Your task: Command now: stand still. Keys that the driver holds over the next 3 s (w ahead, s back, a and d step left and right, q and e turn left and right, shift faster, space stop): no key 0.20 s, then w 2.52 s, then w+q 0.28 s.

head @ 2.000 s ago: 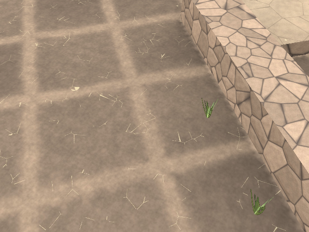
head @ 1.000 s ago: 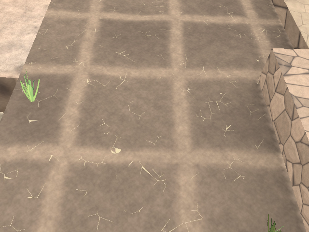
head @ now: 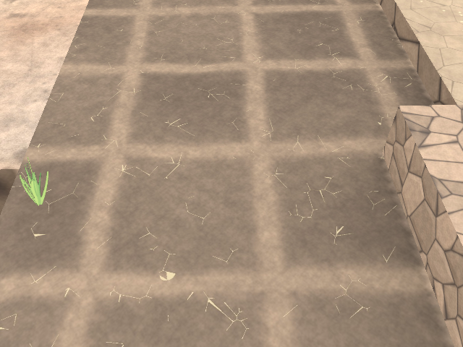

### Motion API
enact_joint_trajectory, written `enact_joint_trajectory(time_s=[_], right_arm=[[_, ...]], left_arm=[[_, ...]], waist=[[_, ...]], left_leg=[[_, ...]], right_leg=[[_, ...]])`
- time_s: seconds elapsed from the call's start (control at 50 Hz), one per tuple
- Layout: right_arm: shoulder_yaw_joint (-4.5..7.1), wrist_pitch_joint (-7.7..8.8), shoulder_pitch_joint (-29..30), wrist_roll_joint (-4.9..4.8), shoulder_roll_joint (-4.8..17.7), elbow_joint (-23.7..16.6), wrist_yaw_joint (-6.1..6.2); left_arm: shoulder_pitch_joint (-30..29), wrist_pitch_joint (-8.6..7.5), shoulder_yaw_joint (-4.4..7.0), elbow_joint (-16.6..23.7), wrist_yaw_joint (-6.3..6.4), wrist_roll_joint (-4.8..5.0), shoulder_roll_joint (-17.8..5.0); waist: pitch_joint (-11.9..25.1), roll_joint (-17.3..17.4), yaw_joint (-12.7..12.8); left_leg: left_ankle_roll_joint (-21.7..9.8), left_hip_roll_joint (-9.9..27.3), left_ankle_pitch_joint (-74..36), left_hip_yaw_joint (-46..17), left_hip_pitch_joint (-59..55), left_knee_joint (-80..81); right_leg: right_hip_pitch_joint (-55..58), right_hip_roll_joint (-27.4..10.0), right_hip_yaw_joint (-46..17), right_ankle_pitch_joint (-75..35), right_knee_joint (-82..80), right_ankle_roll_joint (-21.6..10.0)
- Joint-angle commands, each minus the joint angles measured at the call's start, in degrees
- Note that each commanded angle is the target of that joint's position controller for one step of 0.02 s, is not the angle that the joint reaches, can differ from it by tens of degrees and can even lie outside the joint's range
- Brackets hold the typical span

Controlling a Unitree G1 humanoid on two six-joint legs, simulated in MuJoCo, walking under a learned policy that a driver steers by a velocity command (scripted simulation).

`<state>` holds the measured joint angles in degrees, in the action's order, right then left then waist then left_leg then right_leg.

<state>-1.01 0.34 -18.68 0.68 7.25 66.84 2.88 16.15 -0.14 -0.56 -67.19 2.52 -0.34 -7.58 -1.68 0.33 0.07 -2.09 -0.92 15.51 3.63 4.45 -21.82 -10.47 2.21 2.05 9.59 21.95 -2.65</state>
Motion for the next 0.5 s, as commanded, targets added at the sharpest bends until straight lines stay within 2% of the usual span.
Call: enact_joint_trajectory(time_s=[0.02,0.2,0.22,0.26,0.28,0.3,0.32,0.34,0.36,0.38,0.42,0.48,0.5], right_arm=[[0.42,0.22,-5.0,0.01,3.6,0.2,0.13],[0.25,0.48,-6.4,0.02,2.6,0.6,0.13],[0.23,0.49,-7.3,0.09,2.5,0.8,0.08],[1.19,0.15,-8.4,0.21,4.5,0.7,-0.06],[1.69,-0.13,-8.8,0.21,5.5,0.3,-0.18],[2.12,-0.29,-10.7,0.15,6.2,0.3,-0.27],[2.76,-0.3,-12.6,0.15,7.4,0.7,-0.24],[3.27,-0.14,-12.8,0.17,8.0,0.7,-0.21],[3.53,0.21,-12.8,0.43,7.9,0.5,-0.3],[3.81,0.72,-12.6,0.83,8.2,0.2,-0.46],[4.09,1.76,-11.6,0.86,8.3,-0.3,-0.71],[4.34,2.88,-10.6,0.71,8.6,-1.0,-0.88],[4.45,3.03,-9.7,0.5,8.9,-1.2,-0.99]], left_arm=[[3.5,-0.18,0.48,0.2,0.11,0.0,-4.0],[4.6,-0.16,0.3,-0.5,0.07,0.02,-3.3],[5.1,-0.1,0.25,-0.7,0.04,0.0,-3.1],[4.8,0.21,0.8,-0.1,-0.12,-0.09,-4.1],[4.2,0.34,1.08,0.6,-0.37,-0.39,-4.3],[2.4,0.31,1.13,1.8,-0.73,-0.78,-3.9],[0.8,0.07,0.81,3.0,-1.23,-1.4,-2.0],[-0.8,-0.35,0.77,4.4,-1.66,-2.08,-1.7],[-2.3,-0.87,1.12,5.7,-2.01,-2.08,-2.7],[-3.1,-1.39,1.53,6.5,-2.35,-2.02,-3.6],[-3.4,-2.46,1.96,7.8,-2.98,-1.63,-3.8],[-4.1,-3.27,2.48,9.4,-3.44,-0.74,-3.6],[-2.3,-3.37,2.61,9.2,-3.52,-0.54,-3.2]], waist=[[-3.7,-0.2,0.0],[-4.0,-0.1,0.1],[-2.9,0.0,0.0],[-4.2,1.5,-0.5],[-6.0,3.3,-1.1],[-8.6,4.8,-2.2],[-10.3,7.9,-3.1],[-12.0,8.7,-3.3],[-12.5,7.2,-3.3],[-12.0,5.4,-2.9],[-10.9,4.1,-1.9],[-9.3,5.0,-1.1],[-8.8,5.0,0.1]], left_leg=[[-1.2,6.5,-4.2,-6.4,5.3,4.9],[-1.4,6.5,-3.6,-6.6,6.1,5.2],[-1.5,6.1,0.6,-6.6,5.8,5.8],[-3.0,5.3,15.0,-7.6,7.0,6.1],[-4.5,6.4,23.3,-10.2,7.9,7.4],[-6.4,9.1,29.9,-14.4,7.7,10.1],[-8.9,13.9,34.5,-20.3,6.8,14.0],[-11.1,18.3,34.4,-24.4,7.1,16.6],[-12.3,20.0,31.4,-26.0,6.3,18.0],[-12.7,20.2,27.4,-25.6,3.7,17.9],[-11.7,18.7,20.8,-21.7,1.6,16.2],[-10.0,15.4,13.1,-15.5,4.0,13.5],[-9.6,14.5,12.1,-13.4,6.8,11.6]], right_leg=[[0.2,-7.1,-7.8,-4.1,-3.9,-0.8],[-0.2,-7.0,-7.7,-3.2,-3.8,-0.6],[0.2,-6.4,-7.5,0.9,-3.9,-0.7],[-3.1,-3.7,-5.6,13.1,-0.6,-1.5],[-6.9,-2.1,-4.3,19.6,2.3,-2.0],[-12.1,-0.8,-2.7,21.6,6.4,-2.0],[-15.4,0.4,0.7,18.4,12.9,-1.5],[-18.3,-1.7,1.8,14.5,18.8,-1.3],[-21.3,-3.2,1.2,14.2,22.6,-1.3],[-24.4,-4.2,0.3,14.9,25.3,-1.2],[-24.7,-5.6,-0.1,14.0,23.7,-1.0],[-16.6,-3.9,2.4,11.4,16.5,-0.8],[-11.2,-3.0,3.9,9.1,12.7,-1.0]])
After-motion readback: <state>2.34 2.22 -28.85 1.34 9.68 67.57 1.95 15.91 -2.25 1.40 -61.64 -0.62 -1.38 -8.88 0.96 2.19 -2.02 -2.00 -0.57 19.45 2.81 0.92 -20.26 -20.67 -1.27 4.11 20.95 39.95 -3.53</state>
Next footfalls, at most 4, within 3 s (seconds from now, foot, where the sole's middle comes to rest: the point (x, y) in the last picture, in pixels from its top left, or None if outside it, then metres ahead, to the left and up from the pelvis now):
0.56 right None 0.15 -0.13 -0.78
1.04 left None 0.49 0.03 -0.78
1.60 right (286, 262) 0.81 -0.14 -0.78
2.14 left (232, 192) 1.12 0.04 -0.78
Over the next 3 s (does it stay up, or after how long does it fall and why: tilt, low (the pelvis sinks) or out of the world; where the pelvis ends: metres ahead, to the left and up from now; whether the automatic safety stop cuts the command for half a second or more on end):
stays up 1.40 -0.08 0.00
